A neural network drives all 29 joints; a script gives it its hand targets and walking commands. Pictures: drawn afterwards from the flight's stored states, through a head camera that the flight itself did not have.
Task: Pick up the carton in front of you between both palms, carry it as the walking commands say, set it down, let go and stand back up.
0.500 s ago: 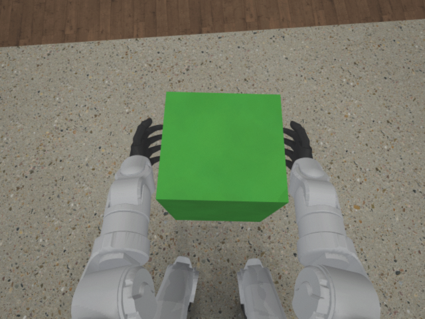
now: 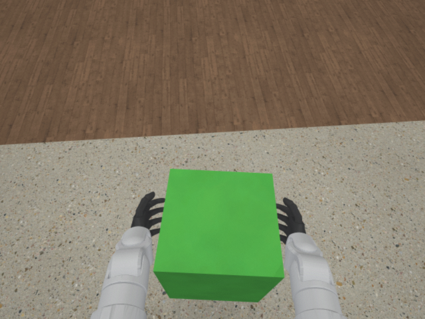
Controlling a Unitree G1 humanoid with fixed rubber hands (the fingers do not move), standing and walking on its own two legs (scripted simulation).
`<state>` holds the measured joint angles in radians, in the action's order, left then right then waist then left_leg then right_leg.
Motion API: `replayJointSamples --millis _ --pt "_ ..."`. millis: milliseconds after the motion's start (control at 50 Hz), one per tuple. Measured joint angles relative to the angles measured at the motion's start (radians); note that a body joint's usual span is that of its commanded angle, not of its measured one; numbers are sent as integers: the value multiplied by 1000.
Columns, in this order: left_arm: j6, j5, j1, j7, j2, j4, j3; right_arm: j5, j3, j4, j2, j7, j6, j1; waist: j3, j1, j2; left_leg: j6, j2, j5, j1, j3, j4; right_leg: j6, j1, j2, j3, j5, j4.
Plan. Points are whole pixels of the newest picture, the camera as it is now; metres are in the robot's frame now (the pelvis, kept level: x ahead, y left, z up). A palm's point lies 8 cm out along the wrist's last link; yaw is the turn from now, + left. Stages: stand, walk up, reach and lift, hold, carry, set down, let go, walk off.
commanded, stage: reach and lift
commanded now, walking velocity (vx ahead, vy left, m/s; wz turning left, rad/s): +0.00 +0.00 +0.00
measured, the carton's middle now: (217, 240) +0.33 +0.00 -0.08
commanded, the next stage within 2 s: hold in 1.22 s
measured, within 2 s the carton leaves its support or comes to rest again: neither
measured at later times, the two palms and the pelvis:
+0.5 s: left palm (129, 228) +0.29 +0.15 +0.05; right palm (305, 237) +0.29 -0.15 +0.05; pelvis -0.01 +0.00 +0.03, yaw +0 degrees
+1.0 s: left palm (129, 222) +0.30 +0.15 +0.07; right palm (308, 230) +0.30 -0.15 +0.06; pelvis +0.01 +0.00 +0.03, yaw +0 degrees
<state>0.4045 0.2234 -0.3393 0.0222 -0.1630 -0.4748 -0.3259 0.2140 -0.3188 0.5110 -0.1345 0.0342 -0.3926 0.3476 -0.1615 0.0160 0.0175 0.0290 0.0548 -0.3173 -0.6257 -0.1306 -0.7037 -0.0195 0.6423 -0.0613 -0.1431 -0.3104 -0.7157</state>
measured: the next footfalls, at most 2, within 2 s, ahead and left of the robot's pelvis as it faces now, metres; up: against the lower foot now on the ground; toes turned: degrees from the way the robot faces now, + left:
none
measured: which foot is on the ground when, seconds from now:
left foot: down 0.00-1.00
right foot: down 0.00-1.00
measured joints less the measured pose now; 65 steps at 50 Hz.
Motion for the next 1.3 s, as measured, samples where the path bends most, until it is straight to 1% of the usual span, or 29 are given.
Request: replayJointSamples --millis 100,180,220,300,400,460,640,960,1220,1300 --pt "53 -10 67 -1 9 51 52 -8 35 -68 -11 7 -54 -77 16 -2 -3 -4 -9 38 181 -6 124 3 -183 8 0 38 127" --pt "112 -5 97 -6 16 85 81 0 65 -112 -11 10 -115 -114 35 -5 -5 -7 -14 62 316 -11 204 4 -322 14 2 64 213" --pt "144 6 100 -9 17 94 87 9 70 -119 -10 6 -147 -116 46 -5 -7 -9 -15 71 369 -12 230 4 -376 17 2 73 240" --pt "192 35 80 -20 12 84 73 41 49 -103 -15 -11 -193 -92 77 -8 -9 -12 -15 78 432 -11 248 4 -439 19 2 81 260" --pt "207 63 35 -32 1 60 35 74 14 -85 -24 -25 -208 -53 117 -7 -9 -12 -14 80 440 -5 234 2 -446 19 -1 83 245" --pt "205 67 17 -33 -4 67 26 72 9 -94 -21 -28 -205 -39 137 -4 -9 -12 -15 81 434 -2 226 2 -440 17 -3 86 239" --pt "214 68 8 -37 -7 89 24 74 4 -121 -27 -32 -216 -34 149 -7 -3 -10 -19 95 460 -2 258 3 -466 19 0 100 270" --pt "252 56 57 -37 6 149 78 59 59 -184 -18 -24 -259 -81 149 -3 -3 -8 -27 109 519 -6 318 10 -523 20 8 111 325" --pt "290 53 65 -37 8 184 92 54 73 -216 -16 -25 -294 -90 151 -3 -5 -11 -28 109 548 -2 329 9 -553 22 7 113 340" --pt "310 39 80 -32 12 220 112 45 89 -255 -13 -23 -316 -105 152 -5 -5 -12 -27 112 558 -1 336 8 -564 23 6 117 349"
